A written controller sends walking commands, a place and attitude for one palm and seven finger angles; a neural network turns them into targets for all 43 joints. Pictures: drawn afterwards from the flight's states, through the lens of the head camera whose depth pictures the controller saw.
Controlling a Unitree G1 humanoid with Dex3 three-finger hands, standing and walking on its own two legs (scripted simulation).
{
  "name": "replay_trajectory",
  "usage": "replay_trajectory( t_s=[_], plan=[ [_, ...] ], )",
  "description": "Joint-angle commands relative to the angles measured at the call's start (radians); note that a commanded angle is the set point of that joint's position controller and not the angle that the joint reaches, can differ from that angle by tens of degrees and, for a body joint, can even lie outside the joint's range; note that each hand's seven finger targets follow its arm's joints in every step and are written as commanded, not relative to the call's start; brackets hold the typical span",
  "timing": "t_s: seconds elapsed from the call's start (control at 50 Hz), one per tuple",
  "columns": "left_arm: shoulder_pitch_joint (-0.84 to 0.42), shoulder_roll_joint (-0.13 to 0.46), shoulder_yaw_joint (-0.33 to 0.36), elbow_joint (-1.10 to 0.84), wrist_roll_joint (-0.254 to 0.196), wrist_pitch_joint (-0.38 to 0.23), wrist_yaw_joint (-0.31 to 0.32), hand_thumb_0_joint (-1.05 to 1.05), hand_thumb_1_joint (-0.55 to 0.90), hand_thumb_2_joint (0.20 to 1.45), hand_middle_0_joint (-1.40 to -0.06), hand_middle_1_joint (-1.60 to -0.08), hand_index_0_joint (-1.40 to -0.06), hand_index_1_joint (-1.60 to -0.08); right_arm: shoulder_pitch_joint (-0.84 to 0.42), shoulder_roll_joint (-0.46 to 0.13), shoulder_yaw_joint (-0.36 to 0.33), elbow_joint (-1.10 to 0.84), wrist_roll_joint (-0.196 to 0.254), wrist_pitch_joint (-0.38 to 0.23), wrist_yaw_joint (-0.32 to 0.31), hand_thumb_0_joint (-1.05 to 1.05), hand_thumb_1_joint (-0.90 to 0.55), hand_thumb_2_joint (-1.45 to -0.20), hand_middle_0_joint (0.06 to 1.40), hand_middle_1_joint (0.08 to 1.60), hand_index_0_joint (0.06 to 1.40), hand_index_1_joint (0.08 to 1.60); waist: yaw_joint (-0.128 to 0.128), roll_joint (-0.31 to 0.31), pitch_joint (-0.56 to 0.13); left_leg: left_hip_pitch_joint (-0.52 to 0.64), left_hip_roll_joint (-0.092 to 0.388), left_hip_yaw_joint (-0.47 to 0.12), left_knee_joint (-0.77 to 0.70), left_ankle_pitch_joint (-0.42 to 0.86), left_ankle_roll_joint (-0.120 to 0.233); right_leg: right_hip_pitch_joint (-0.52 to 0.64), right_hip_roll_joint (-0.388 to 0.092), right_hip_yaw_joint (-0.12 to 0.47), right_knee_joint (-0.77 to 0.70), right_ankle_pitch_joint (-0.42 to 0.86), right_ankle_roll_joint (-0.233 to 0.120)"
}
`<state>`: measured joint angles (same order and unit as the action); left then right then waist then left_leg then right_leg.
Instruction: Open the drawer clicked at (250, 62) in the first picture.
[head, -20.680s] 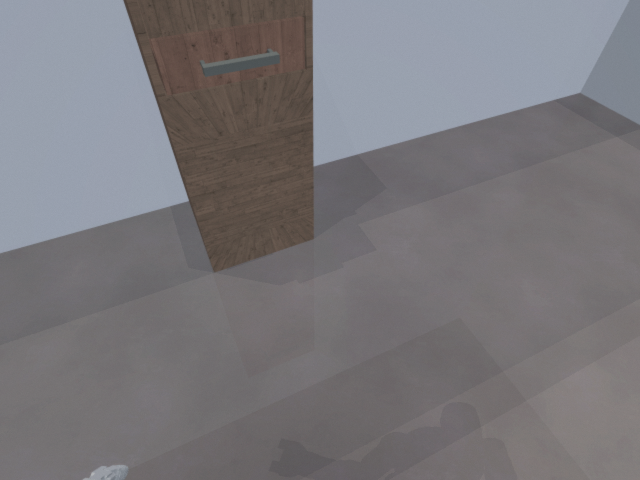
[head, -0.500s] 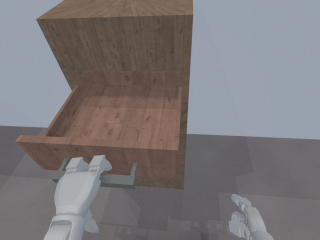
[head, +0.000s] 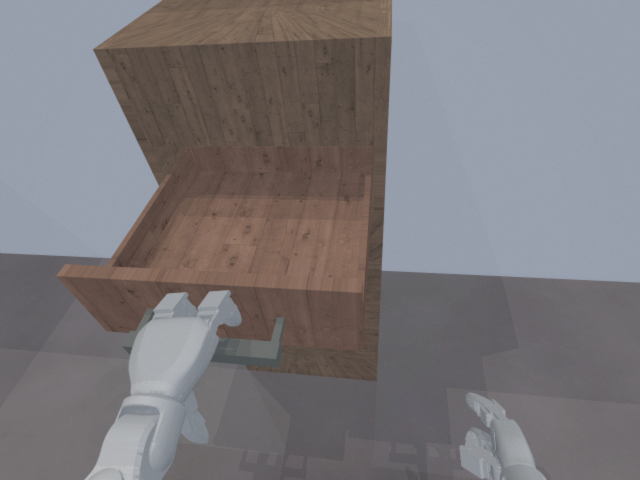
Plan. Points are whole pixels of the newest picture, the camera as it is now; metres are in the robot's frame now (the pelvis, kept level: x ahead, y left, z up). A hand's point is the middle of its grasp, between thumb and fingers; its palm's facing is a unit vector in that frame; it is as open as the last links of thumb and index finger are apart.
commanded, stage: lift the hand off the handle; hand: left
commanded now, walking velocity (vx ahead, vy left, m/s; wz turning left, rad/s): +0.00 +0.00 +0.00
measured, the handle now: (207, 334) +0.27 +0.20 +0.05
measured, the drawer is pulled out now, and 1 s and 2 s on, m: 0.29 0.29 0.29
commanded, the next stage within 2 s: draw the hand back to the body in 1.00 s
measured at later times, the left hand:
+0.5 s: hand (186, 334) +0.23 +0.19 +0.12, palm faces +0.09 -0.12 -0.99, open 13.4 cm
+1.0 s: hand (159, 284) +0.23 +0.18 +0.20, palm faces +0.23 -0.10 -0.97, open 13.8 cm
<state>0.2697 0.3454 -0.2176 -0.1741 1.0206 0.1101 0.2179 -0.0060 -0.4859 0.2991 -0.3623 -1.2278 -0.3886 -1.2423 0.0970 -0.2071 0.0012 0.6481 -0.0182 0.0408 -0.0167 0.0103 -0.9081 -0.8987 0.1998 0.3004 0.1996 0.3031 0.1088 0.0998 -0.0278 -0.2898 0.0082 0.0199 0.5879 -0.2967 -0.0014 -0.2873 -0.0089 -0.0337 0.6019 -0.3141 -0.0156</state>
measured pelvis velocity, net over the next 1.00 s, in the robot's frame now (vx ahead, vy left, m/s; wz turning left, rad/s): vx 0.00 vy -0.01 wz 0.00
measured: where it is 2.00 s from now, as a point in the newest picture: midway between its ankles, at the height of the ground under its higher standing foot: outside the picture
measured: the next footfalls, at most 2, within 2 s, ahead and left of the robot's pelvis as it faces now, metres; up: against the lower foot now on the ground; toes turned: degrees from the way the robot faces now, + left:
none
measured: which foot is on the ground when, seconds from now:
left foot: down 0.00-1.00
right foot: down 0.00-1.00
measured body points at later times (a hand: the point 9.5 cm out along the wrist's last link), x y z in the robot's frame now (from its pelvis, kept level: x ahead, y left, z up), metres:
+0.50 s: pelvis +0.00 +0.00 +0.01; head -0.01 -0.06 +0.46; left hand +0.22 +0.19 +0.17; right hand +0.25 -0.19 -0.08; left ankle +0.01 +0.12 -0.73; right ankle +0.00 -0.11 -0.73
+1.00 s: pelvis +0.00 -0.01 +0.01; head -0.03 -0.08 +0.46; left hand +0.21 +0.19 +0.25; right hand +0.25 -0.19 -0.08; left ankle +0.01 +0.12 -0.73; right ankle +0.00 -0.11 -0.73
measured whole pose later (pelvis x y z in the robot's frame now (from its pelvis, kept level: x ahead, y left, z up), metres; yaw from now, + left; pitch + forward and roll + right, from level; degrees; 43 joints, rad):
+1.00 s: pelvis +0.00 -0.01 +0.01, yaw +0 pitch -5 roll +1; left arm 0.16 0.50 -0.07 -0.53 0.83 0.23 -0.07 -0.01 -0.49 0.30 -0.32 -1.21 -0.33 -1.20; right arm 0.02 -0.27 0.03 0.64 0.04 0.11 0.04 0.01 -0.91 -0.90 0.20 0.30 0.20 0.30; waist 0.11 0.17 -0.01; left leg -0.11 0.01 0.02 0.40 -0.21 -0.01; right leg -0.12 0.00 -0.03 0.43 -0.23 -0.02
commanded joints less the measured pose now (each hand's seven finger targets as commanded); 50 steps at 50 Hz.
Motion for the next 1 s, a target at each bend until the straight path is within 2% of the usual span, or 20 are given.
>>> replay_trajectory(
  t_s=[0.0, 0.06, 0.1, 0.12, 0.2, 0.22, 0.26, 0.3, 0.4, 0.42, 0.5, 0.52, 0.6, 0.62, 0.76, 0.8, 0.9, 0.92, 0.94, 0.98],
  plan=[
    [-0.261, 0.150, 0.139, -0.304, -0.001, -0.028, 0.053, 0.000, -0.500, 0.300, -0.300, -1.200, -0.300, -1.200, -0.201, -0.085, -0.015, -0.165, 0.006, -0.043, -0.004, 0.000, -0.900, -0.900, 0.200, 0.300, 0.200, 0.300, -0.009, -0.065, -0.137, 0.119, -0.028, -0.016, -0.112, 0.152, 0.018, 0.015, 0.035, 0.043, -0.160, 0.077, -0.023],
    [-0.277, 0.128, 0.113, -0.332, 0.003, -0.018, 0.038, 0.000, -0.500, 0.300, -0.300, -1.200, -0.300, -1.200, -0.200, -0.083, -0.014, -0.157, 0.005, -0.042, 0.000, 0.000, -0.900, -0.900, 0.200, 0.300, 0.200, 0.300, -0.002, -0.060, -0.170, 0.153, -0.031, -0.007, -0.125, 0.208, 0.021, 0.050, 0.029, 0.034, -0.164, 0.135, -0.020],
    [-0.255, 0.177, 0.169, -0.354, -0.025, -0.014, 0.028, 0.000, -0.500, 0.300, -0.300, -1.200, -0.300, -1.200, -0.222, -0.084, -0.013, -0.161, 0.015, -0.041, -0.002, 0.000, -0.900, -0.900, 0.200, 0.300, 0.200, 0.300, 0.001, -0.061, -0.165, 0.163, -0.027, -0.010, -0.135, 0.223, 0.018, 0.080, 0.033, 0.043, -0.177, 0.158, -0.021],
    [-0.258, 0.134, 0.124, -0.364, -0.021, -0.016, 0.020, 0.000, -0.500, 0.300, -0.300, -1.200, -0.300, -1.200, -0.217, -0.077, -0.004, -0.162, 0.011, -0.046, 0.003, 0.000, -0.900, -0.900, 0.200, 0.300, 0.200, 0.300, 0.003, -0.069, -0.170, 0.166, -0.030, -0.005, -0.136, 0.229, 0.024, 0.076, 0.025, 0.031, -0.178, 0.152, -0.017],
    [-0.238, 0.207, 0.202, -0.396, -0.038, -0.009, 0.000, 0.000, -0.500, 0.300, -0.300, -1.200, -0.300, -1.200, -0.242, -0.087, -0.008, -0.160, 0.019, -0.036, 0.006, 0.000, -0.900, -0.900, 0.200, 0.300, 0.200, 0.300, 0.011, -0.053, -0.147, 0.185, -0.024, -0.009, -0.160, 0.257, 0.018, 0.111, 0.033, 0.051, -0.204, 0.191, -0.022],
    [-0.228, 0.156, 0.151, -0.405, -0.033, -0.007, -0.010, 0.000, -0.500, 0.300, -0.300, -1.200, -0.300, -1.200, -0.237, -0.079, 0.001, -0.162, 0.013, -0.039, 0.013, 0.000, -0.900, -0.900, 0.200, 0.300, 0.200, 0.300, 0.013, -0.070, -0.158, 0.185, -0.028, -0.002, -0.161, 0.260, 0.022, 0.115, 0.022, 0.032, -0.202, 0.184, -0.016],
    [-0.239, 0.155, 0.142, -0.413, -0.041, -0.001, -0.025, 0.000, -0.500, 0.300, -0.300, -1.200, -0.300, -1.200, -0.239, -0.085, -0.006, -0.157, 0.015, -0.029, 0.014, 0.000, -0.900, -0.900, 0.200, 0.300, 0.200, 0.300, 0.009, -0.062, -0.142, 0.199, -0.027, -0.001, -0.175, 0.265, 0.022, 0.122, 0.025, 0.033, -0.216, 0.193, -0.014],
    [-0.244, 0.212, 0.203, -0.411, -0.059, 0.012, -0.040, 0.000, -0.500, 0.300, -0.300, -1.200, -0.300, -1.200, -0.261, -0.089, -0.001, -0.160, 0.025, -0.027, 0.013, 0.000, -0.900, -0.900, 0.200, 0.300, 0.200, 0.300, 0.009, -0.072, -0.121, 0.197, -0.021, -0.010, -0.185, 0.259, 0.019, 0.136, 0.030, 0.045, -0.230, 0.197, -0.016],
    [-0.327, 0.253, 0.225, -0.442, -0.075, 0.017, -0.078, 0.000, -0.500, 0.300, -0.300, -1.200, -0.300, -1.200, -0.279, -0.092, 0.006, -0.158, 0.031, -0.023, 0.011, 0.000, -0.900, -0.900, 0.200, 0.300, 0.200, 0.300, 0.009, -0.048, -0.130, 0.222, -0.021, -0.008, -0.205, 0.265, 0.021, 0.163, 0.027, 0.049, -0.251, 0.199, -0.012],
    [-0.350, 0.213, 0.179, -0.440, -0.068, 0.013, -0.087, 0.000, -0.500, 0.300, -0.300, -1.200, -0.300, -1.200, -0.274, -0.084, 0.015, -0.157, 0.022, -0.026, 0.014, 0.000, -0.900, -0.900, 0.200, 0.300, 0.200, 0.300, 0.012, -0.054, -0.149, 0.226, -0.026, 0.000, -0.211, 0.264, 0.024, 0.168, 0.017, 0.033, -0.252, 0.182, -0.009],
    [-0.366, 0.247, 0.217, -0.484, -0.099, 0.000, -0.103, 0.000, -0.500, 0.300, -0.300, -1.200, -0.300, -1.200, -0.289, -0.089, 0.009, -0.160, 0.033, -0.031, 0.016, 0.000, -0.900, -0.900, 0.200, 0.300, 0.200, 0.300, 0.009, -0.025, -0.143, 0.244, -0.022, -0.010, -0.217, 0.276, 0.018, 0.178, 0.025, 0.047, -0.266, 0.198, -0.011],
    [-0.377, 0.215, 0.179, -0.468, -0.089, -0.001, -0.110, 0.000, -0.500, 0.300, -0.300, -1.200, -0.300, -1.200, -0.279, -0.083, 0.016, -0.153, 0.024, -0.035, 0.020, 0.000, -0.900, -0.900, 0.200, 0.300, 0.200, 0.300, 0.011, -0.046, -0.152, 0.246, -0.025, -0.002, -0.220, 0.285, 0.022, 0.179, 0.017, 0.032, -0.264, 0.193, -0.009],
    [-0.331, 0.273, 0.251, -0.392, -0.111, 0.062, -0.146, 0.000, -0.500, 0.300, -0.300, -1.200, -0.300, -1.200, -0.303, -0.099, 0.012, -0.149, 0.043, -0.014, 0.034, 0.000, -0.900, -0.900, 0.200, 0.300, 0.200, 0.300, 0.018, -0.069, -0.113, 0.203, -0.018, -0.005, -0.237, 0.286, 0.014, 0.212, 0.023, 0.050, -0.266, 0.229, -0.008],
    [-0.320, 0.225, 0.194, -0.376, -0.099, 0.082, -0.167, 0.000, -0.500, 0.300, -0.300, -1.200, -0.300, -1.200, -0.302, -0.095, 0.021, -0.149, 0.036, -0.007, 0.042, 0.000, -0.900, -0.900, 0.200, 0.300, 0.200, 0.300, 0.022, -0.079, -0.119, 0.198, -0.023, 0.009, -0.241, 0.303, 0.017, 0.223, 0.013, 0.036, -0.258, 0.243, -0.005],
    [-0.257, 0.278, 0.237, -0.512, -0.143, 0.133, -0.249, 0.000, -0.500, 0.300, -0.300, -1.200, -0.300, -1.200, -0.332, -0.110, 0.025, -0.201, 0.051, 0.040, 0.065, 0.000, -0.900, -0.900, 0.200, 0.300, 0.200, 0.300, 0.025, -0.086, -0.126, 0.171, -0.020, 0.015, -0.242, 0.312, 0.021, 0.253, 0.013, 0.035, -0.234, 0.286, 0.005],
    [-0.291, 0.343, 0.312, -0.548, -0.165, 0.129, -0.247, 0.000, -0.500, 0.300, -0.300, -1.200, -0.300, -1.200, -0.342, -0.116, 0.025, -0.206, 0.059, 0.037, 0.064, 0.000, -0.900, -0.900, 0.200, 0.300, 0.200, 0.300, 0.021, -0.060, -0.122, 0.165, -0.009, 0.005, -0.231, 0.294, 0.018, 0.243, 0.021, 0.047, -0.232, 0.272, 0.002],
    [-0.326, 0.363, 0.343, -0.549, -0.196, 0.111, -0.246, 0.000, -0.500, 0.300, -0.300, -1.200, -0.300, -1.200, -0.334, -0.113, 0.021, -0.199, 0.064, 0.020, 0.063, 0.000, -0.900, -0.900, 0.200, 0.300, 0.200, 0.300, 0.012, -0.062, -0.111, 0.171, -0.013, 0.004, -0.219, 0.272, 0.016, 0.208, 0.019, 0.051, -0.239, 0.227, 0.003],
    [-0.311, 0.294, 0.276, -0.508, -0.180, 0.115, -0.256, 0.000, -0.500, 0.300, -0.300, -1.200, -0.300, -1.200, -0.324, -0.102, 0.029, -0.196, 0.056, 0.015, 0.067, 0.000, -0.900, -0.900, 0.200, 0.300, 0.200, 0.300, 0.019, -0.071, -0.113, 0.172, -0.023, 0.009, -0.220, 0.280, 0.018, 0.206, 0.012, 0.037, -0.238, 0.219, 0.003],
    [-0.290, 0.288, 0.270, -0.463, -0.189, 0.119, -0.259, 0.000, -0.500, 0.300, -0.300, -1.200, -0.300, -1.200, -0.309, -0.106, 0.020, -0.176, 0.060, 0.023, 0.065, 0.000, -0.900, -0.900, 0.200, 0.300, 0.200, 0.300, -0.001, -0.083, -0.055, 0.165, -0.017, 0.006, -0.234, 0.254, 0.015, 0.170, 0.017, 0.036, -0.255, 0.188, 0.006],
    [-0.355, 0.288, 0.242, -0.500, -0.186, 0.117, -0.269, 0.000, -0.500, 0.300, -0.300, -1.200, -0.300, -1.200, -0.323, -0.113, 0.022, -0.193, 0.061, 0.017, 0.062, 0.000, -0.900, -0.900, 0.200, 0.300, 0.200, 0.300, 0.001, -0.085, -0.066, 0.165, -0.020, 0.007, -0.240, 0.221, 0.018, 0.170, 0.011, 0.035, -0.260, 0.160, 0.011]
  ],
)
